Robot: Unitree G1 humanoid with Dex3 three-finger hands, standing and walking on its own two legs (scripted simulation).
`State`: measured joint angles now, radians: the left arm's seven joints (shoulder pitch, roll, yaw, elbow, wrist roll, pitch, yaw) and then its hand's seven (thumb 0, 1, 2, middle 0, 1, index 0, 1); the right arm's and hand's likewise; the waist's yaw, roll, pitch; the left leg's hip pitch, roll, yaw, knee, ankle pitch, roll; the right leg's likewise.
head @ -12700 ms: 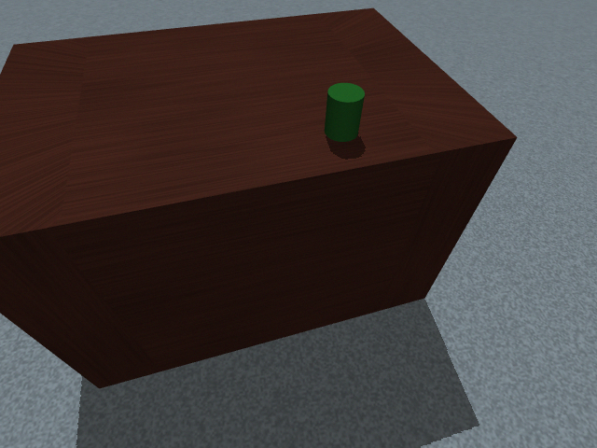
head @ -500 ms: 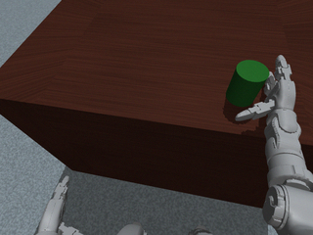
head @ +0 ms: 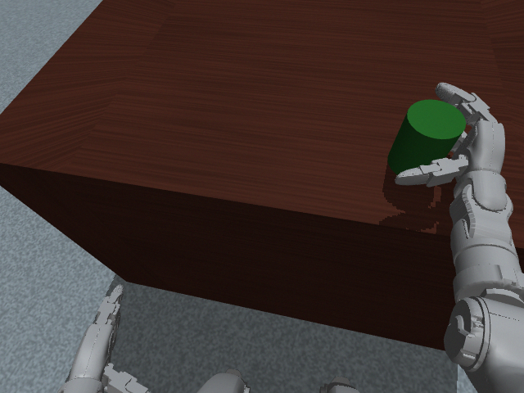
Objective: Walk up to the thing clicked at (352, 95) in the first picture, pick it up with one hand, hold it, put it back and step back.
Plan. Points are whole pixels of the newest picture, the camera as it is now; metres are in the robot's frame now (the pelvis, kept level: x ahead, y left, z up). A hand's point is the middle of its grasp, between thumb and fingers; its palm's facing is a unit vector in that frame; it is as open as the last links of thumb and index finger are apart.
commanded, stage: close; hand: right
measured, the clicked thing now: (422, 142) +0.50 -0.17 +0.08
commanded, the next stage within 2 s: settle in 0.36 s
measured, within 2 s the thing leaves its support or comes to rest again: leaves its support in 0.78 s
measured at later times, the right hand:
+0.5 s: hand (431, 142) +0.48 -0.18 +0.09, palm faces +0.11 +0.99 +0.01, open 10.7 cm
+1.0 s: hand (440, 117) +0.50 -0.18 +0.13, palm faces +0.11 +0.99 -0.02, open 11.0 cm
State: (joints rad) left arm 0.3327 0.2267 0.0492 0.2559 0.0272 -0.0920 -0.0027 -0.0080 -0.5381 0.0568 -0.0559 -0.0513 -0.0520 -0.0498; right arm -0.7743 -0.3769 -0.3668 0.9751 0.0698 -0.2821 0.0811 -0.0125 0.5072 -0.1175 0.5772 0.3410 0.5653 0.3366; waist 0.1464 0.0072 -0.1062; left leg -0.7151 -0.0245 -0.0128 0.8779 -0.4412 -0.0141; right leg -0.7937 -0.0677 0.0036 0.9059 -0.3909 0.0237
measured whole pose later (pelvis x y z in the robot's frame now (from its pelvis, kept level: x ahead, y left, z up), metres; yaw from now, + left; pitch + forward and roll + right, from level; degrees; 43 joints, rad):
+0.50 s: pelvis -0.01 -0.01 +0.00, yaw +0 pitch +16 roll +2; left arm 0.33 0.22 0.07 0.28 0.03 -0.05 -0.01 -0.01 -0.51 0.03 -0.05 -0.04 -0.06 -0.03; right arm -0.80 -0.36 -0.34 1.00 0.06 -0.29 0.06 0.00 0.50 -0.92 0.77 0.92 0.79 0.93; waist 0.15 0.01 -0.11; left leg -0.73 -0.02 -0.02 0.88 -0.43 -0.02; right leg -0.81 -0.06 0.00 0.91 -0.38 0.01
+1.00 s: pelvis +0.00 -0.01 +0.01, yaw +0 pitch +14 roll +1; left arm 0.32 0.22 0.05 0.31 0.01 -0.05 0.01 -0.01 -0.52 0.05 -0.06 -0.05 -0.06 -0.04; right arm -0.82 -0.38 -0.33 0.96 0.07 -0.20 0.05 0.00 0.61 -1.09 0.72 1.07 0.73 1.08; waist 0.13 -0.02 -0.10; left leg -0.64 -0.01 -0.02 0.81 -0.42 -0.02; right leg -0.72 -0.06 -0.01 0.84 -0.37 0.01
